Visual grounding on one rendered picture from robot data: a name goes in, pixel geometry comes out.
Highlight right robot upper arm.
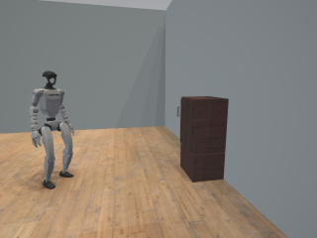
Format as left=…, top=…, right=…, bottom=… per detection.
left=31, top=88, right=44, bottom=113

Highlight left robot upper arm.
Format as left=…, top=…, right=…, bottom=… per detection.
left=59, top=89, right=64, bottom=110

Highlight right robot thigh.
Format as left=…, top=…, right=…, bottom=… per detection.
left=38, top=125, right=55, bottom=161

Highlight robot thigh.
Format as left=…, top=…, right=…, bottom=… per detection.
left=57, top=122, right=73, bottom=156
left=38, top=125, right=55, bottom=161

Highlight handle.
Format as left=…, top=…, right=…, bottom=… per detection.
left=176, top=106, right=181, bottom=117

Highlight left robot thigh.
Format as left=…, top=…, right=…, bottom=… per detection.
left=57, top=122, right=73, bottom=156

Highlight robot right hand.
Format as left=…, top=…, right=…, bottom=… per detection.
left=31, top=130, right=42, bottom=148

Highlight right robot forearm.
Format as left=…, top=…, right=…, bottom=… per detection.
left=29, top=107, right=39, bottom=131

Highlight robot left hand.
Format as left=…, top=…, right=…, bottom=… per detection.
left=67, top=123, right=74, bottom=136

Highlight left robot forearm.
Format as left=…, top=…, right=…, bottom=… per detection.
left=59, top=107, right=70, bottom=124

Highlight cupboard door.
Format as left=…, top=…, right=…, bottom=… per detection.
left=179, top=98, right=195, bottom=153

